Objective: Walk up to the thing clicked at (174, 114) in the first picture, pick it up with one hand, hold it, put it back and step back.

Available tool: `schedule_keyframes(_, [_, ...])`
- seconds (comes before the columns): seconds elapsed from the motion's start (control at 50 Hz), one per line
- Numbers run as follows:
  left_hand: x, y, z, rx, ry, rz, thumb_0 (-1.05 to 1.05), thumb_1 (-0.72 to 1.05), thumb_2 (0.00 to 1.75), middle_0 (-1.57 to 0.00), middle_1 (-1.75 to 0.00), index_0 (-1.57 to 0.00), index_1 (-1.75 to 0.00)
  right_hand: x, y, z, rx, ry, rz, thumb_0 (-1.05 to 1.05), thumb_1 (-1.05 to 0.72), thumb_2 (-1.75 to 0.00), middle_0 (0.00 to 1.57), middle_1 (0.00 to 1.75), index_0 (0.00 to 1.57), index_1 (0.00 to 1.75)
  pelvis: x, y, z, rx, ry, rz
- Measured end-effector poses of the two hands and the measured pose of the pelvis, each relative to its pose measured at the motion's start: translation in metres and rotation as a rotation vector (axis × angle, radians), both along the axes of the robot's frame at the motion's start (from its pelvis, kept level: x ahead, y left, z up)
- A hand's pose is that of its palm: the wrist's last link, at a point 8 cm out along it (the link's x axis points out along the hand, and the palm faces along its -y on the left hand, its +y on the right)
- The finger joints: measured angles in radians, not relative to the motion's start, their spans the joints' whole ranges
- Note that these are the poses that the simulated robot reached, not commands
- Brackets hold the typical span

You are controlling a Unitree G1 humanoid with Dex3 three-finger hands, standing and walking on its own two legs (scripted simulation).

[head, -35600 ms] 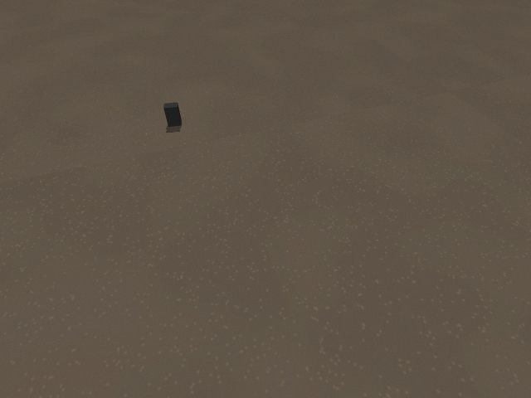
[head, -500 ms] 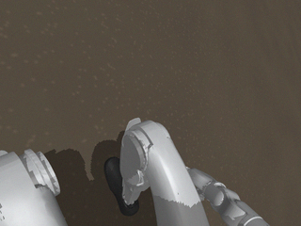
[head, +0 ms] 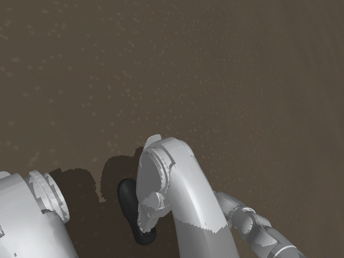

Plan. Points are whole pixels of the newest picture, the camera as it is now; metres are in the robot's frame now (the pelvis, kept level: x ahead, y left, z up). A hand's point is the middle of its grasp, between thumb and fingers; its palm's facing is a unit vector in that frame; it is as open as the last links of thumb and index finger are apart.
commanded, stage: settle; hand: left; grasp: from above
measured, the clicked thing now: out of the picture +0.49 +0.36 -0.23
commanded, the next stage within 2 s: none
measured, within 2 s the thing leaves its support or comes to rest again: leaves its support in 0.54 s
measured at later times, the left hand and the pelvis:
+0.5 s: hand out of the picture +0.46 +0.36 -0.17, palm faces +0.56 -0.83 -0.04, open 6.7 cm; pelvis +0.00 +0.00 +0.00, yaw +1 degrees
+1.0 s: hand out of the picture +0.41 +0.39 -0.05, palm faces +0.54 -0.84 -0.08, open 5.9 cm; pelvis +0.00 -0.01 +0.02, yaw +6 degrees
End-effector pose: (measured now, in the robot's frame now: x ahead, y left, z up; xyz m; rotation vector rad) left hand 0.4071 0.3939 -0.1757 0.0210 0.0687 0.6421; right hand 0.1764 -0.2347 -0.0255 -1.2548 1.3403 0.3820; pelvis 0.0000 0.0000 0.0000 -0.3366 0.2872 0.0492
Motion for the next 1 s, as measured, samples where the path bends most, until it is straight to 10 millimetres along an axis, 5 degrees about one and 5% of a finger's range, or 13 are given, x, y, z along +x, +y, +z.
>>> schedule_keyframes(0.18, [0.002, -0.002, 0.002, 0.008, -0.005, -0.011, 0.01, -0.26, 1.08, -0.55, -1.01, -0.7, -1.05, -0.003, -0.003, 0.0, 0.001, 0.009, -0.007, 0.0, -0.87, -0.89, 0.21, 0.3, 0.2, 0.3, 0.001, -0.001, 0.001, 0.003, 0.006, -0.001])
schedule_keyframes(0.36, [0.003, -0.002, 0.002, 0.004, 0.0, -0.022, 0.01, -0.28, 1.11, -0.52, -1.06, -1.04, -1.32, -0.008, -0.005, -0.003, 0.016, 0.012, -0.027, 0.0, -0.88, -0.89, 0.21, 0.3, 0.2, 0.3, 0.001, -0.001, 0.0, 0.008, 0.008, 0.001])
schedule_keyframes(0.52, [-0.001, -0.002, 0.01, -0.008, 0.006, -0.049, -0.01, -0.29, 1.12, -0.56, -1.09, -1.19, -1.42, -0.013, -0.006, -0.004, 0.039, -0.002, -0.07, 0.0, -0.88, -0.89, 0.21, 0.3, 0.2, 0.3, 0.001, -0.004, 0.001, 0.018, 0.013, 0.008])
schedule_keyframes(0.82, [-0.026, 0.03, 0.109, 0.066, -0.025, -0.048, -0.03, -0.27, 1.08, -0.57, -1.1, -1.28, -1.47, -0.01, -0.01, -0.007, 0.182, -0.101, -0.228, 0.0, -0.88, -0.89, 0.21, 0.3, 0.2, 0.3, 0.003, -0.01, 0.019, 0.057, 0.106, 0.045])
schedule_keyframes(1.0, [-0.045, 0.029, 0.126, 0.036, 0.011, -0.065, -0.03, -0.2, 1.07, -0.54, -1.07, -1.27, -1.45, -0.007, -0.01, -0.016, 0.257, -0.134, -0.306, 0.0, -0.86, -0.88, 0.21, 0.3, 0.2, 0.3, 0.004, -0.01, 0.024, 0.087, 0.157, 0.062])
